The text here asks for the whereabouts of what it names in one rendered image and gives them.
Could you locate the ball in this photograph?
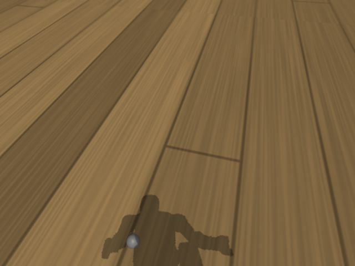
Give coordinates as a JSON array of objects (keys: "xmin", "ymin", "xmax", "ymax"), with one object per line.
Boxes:
[{"xmin": 126, "ymin": 234, "xmax": 140, "ymax": 249}]

